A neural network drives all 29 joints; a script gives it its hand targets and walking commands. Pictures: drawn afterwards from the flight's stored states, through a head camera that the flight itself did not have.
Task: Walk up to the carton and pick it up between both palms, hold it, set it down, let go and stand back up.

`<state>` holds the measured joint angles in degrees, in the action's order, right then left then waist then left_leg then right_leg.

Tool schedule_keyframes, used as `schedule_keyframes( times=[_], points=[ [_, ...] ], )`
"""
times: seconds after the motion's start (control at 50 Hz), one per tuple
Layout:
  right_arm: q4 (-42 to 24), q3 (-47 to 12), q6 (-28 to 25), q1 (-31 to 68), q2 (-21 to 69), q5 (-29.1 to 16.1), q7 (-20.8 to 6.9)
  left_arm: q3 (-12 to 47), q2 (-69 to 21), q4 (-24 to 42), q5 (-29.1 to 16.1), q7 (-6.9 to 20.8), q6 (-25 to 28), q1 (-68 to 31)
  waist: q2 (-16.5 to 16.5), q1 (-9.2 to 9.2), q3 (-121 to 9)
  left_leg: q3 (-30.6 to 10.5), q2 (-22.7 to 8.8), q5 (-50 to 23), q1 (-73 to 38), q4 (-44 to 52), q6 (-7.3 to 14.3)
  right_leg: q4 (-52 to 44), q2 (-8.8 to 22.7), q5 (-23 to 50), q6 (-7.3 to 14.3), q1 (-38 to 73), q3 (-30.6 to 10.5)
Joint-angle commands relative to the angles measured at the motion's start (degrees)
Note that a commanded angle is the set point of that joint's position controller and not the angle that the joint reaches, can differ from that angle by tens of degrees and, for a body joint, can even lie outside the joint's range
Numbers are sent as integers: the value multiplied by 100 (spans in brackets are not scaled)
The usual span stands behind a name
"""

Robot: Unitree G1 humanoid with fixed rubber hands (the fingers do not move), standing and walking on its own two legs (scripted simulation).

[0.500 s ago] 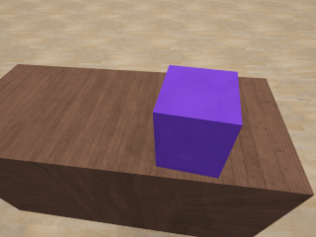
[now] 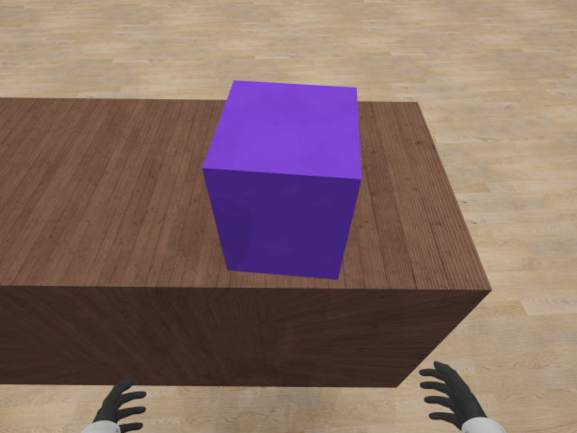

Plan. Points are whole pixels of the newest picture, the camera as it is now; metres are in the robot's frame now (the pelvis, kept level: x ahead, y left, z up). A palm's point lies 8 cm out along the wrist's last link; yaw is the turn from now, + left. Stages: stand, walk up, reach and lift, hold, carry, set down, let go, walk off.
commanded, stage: reach and lift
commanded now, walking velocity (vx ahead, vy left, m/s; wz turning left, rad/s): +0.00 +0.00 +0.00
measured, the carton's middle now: (288, 184) +0.51 +0.06 +0.04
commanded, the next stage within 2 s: none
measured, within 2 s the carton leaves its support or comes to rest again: neither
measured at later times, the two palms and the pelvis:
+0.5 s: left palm (102, 406) +0.17 +0.29 -0.06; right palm (448, 408) +0.19 -0.17 -0.05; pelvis +0.03 +0.04 +0.02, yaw -1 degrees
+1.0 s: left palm (118, 358) +0.22 +0.27 -0.02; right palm (445, 368) +0.23 -0.17 -0.02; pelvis +0.05 +0.05 +0.02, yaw -1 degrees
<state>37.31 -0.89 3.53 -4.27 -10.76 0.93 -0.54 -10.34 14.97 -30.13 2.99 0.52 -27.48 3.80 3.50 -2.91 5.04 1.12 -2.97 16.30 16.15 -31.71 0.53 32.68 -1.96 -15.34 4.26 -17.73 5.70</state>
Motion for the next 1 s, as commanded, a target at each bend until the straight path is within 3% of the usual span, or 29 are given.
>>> schedule_keyframes(
  times=[0.0,0.04,0.06,0.16,0.26,0.36,0.46,0.68,0.78,0.92,0.98],
  points=[
    [-632,240,51,739,-47,-68,205,141,917,1060,-288,-14,269,-1346,-659,207,-1129,430,42,419,947,327,-26,-878,855,-925,-477,1146,-1229],
    [-542,239,73,635,-107,-134,335,191,940,1010,-338,48,183,-1028,-598,252,-1030,432,71,206,675,425,-54,-963,766,-682,-499,1264,-1114],
    [-558,242,65,532,-160,-127,401,230,937,945,-389,78,153,-781,-419,289,-949,434,99,41,475,490,-51,-1029,704,-515,-515,1308,-1038],
    [-753,63,-168,27,-172,-91,477,124,688,758,-364,187,339,483,150,74,-549,459,318,-1094,36,911,-15,-1162,314,836,-606,1881,-612],
    [-1002,80,-631,-129,-202,-95,224,240,470,1147,-416,100,1007,544,-113,-6,-629,446,369,-1747,-594,1116,-95,-1377,137,1104,-501,1533,-380],
    [-981,249,-1175,-325,-131,-144,-39,450,464,1437,-509,-95,1784,295,-595,9,-854,380,296,-1508,-897,1173,-146,-1503,201,699,-351,1115,-390],
    [-683,426,-1379,-502,-297,-235,-182,716,240,1461,-596,-252,2032,571,-839,48,-732,214,228,-1619,-1232,1270,-260,-1642,147,575,-206,943,-370],
    [-956,609,-1526,-448,-667,-349,-322,911,-157,1584,-623,-368,2254,910,-316,-3,-657,5,243,-2557,-1640,1326,-382,-1853,-27,1080,-140,1131,-361],
    [-1054,573,-1640,-491,-598,-500,-303,970,-249,1724,-585,-400,2581,826,-420,9,-736,-3,232,-2826,-1699,1265,-392,-1861,11,1368,-122,1206,-477],
    [-1275,561,-1671,-267,-459,-666,-204,995,-145,1880,-627,-446,2912,420,-547,26,-776,14,230,-2225,-1436,1349,-304,-1843,114,1074,-116,1295,-616],
    [-1391,553,-1644,-124,-417,-689,-145,1000,-130,1786,-690,-437,2988,279,-452,38,-774,32,237,-1976,-1315,1381,-252,-1820,154,1033,-141,1359,-660]
  ],
)
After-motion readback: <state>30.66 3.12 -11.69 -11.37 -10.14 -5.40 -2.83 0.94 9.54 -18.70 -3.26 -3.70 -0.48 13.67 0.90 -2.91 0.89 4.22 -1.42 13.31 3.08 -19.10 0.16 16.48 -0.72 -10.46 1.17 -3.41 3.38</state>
